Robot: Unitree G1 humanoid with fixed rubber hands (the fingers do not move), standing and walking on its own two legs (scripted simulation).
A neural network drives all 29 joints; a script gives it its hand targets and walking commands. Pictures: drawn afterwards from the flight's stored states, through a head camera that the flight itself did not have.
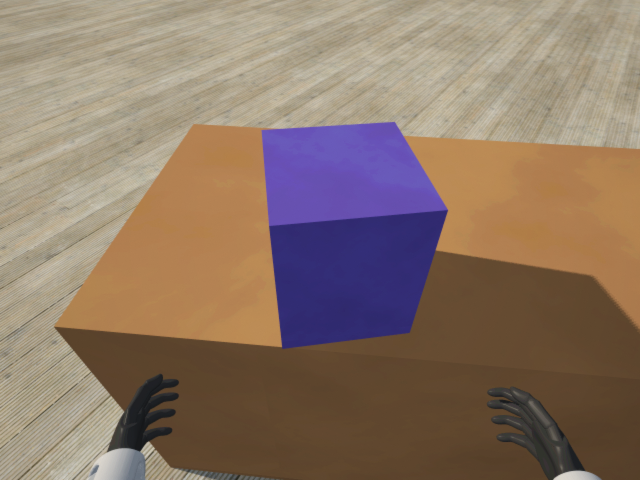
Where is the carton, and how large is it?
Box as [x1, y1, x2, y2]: [262, 122, 447, 348]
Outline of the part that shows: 394,122 262,130 269,229 282,348 409,332 447,209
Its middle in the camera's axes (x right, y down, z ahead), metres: +0.03 +0.00 +0.58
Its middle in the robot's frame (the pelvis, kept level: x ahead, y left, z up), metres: +0.46 -0.02 +0.07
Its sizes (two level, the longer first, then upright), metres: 0.210 0.200 0.250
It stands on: a pedestal, 0.71 m high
